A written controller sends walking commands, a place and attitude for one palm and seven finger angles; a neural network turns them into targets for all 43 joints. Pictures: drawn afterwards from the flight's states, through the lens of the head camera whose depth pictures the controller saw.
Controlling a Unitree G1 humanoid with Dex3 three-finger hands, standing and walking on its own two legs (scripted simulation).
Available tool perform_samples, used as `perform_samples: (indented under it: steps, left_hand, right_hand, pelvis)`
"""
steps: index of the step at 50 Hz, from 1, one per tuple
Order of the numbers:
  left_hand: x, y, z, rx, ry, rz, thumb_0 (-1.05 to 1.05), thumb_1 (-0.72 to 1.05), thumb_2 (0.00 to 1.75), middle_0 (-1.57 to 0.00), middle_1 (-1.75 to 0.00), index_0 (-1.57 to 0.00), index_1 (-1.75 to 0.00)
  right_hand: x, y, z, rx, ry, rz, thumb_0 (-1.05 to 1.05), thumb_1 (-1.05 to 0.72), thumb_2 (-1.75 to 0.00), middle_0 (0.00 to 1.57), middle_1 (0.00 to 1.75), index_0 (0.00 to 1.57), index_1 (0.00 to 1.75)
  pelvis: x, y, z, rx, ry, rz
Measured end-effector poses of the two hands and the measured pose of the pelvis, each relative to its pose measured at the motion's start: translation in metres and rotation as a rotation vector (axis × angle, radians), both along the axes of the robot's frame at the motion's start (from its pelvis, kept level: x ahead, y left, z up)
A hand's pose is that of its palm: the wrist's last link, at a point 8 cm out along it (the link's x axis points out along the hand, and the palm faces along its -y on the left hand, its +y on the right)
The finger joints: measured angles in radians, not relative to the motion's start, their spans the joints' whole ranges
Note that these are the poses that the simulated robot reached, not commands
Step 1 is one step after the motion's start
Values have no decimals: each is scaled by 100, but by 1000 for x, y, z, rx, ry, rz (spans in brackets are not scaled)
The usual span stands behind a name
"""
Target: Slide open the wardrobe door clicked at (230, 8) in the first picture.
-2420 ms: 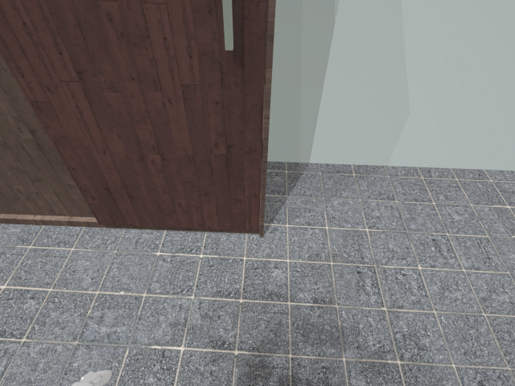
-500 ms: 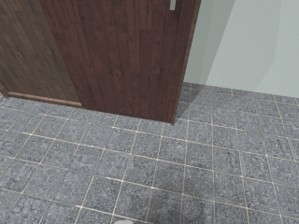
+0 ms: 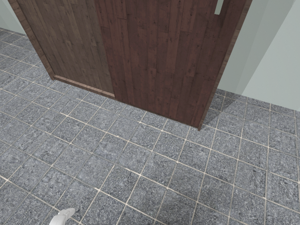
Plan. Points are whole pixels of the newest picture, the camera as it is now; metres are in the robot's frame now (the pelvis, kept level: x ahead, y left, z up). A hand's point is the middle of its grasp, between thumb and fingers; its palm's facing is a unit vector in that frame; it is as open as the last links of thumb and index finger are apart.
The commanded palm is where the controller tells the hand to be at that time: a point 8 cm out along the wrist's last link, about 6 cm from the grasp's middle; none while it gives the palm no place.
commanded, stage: walk to a spot facing it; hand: right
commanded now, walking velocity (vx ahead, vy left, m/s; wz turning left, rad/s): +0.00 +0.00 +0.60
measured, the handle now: out of the picture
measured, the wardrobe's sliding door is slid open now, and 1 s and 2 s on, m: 0.00 0.00 0.00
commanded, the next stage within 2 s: turn to face it in 1.50 s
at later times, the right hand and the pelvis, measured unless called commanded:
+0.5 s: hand out of the picture +0.11 -0.23 -0.17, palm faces -0.32 +0.93 -0.17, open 7.4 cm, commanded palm none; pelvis -0.02 -0.06 +0.01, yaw +20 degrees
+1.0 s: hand (178, 212) +0.19 -0.08 -0.16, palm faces -0.52 +0.83 -0.20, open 7.3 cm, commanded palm none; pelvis +0.07 +0.06 +0.00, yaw +34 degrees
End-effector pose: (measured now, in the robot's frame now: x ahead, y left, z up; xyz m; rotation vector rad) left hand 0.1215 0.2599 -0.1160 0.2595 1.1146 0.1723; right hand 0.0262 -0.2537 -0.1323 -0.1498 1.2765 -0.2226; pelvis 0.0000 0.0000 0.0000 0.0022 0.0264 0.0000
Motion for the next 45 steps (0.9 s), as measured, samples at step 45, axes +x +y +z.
perform_samples:
  steps: [45]
  left_hand:
    - [-241,-14,-27,-151,201,710,1,91,90,-20,-30,-20,-30]
  right_hand:
    - [203,144,10,68,-162,680,0,-90,-90,20,30,20,30]
  pelvis:
    - [33,43,-2,16,-29,573]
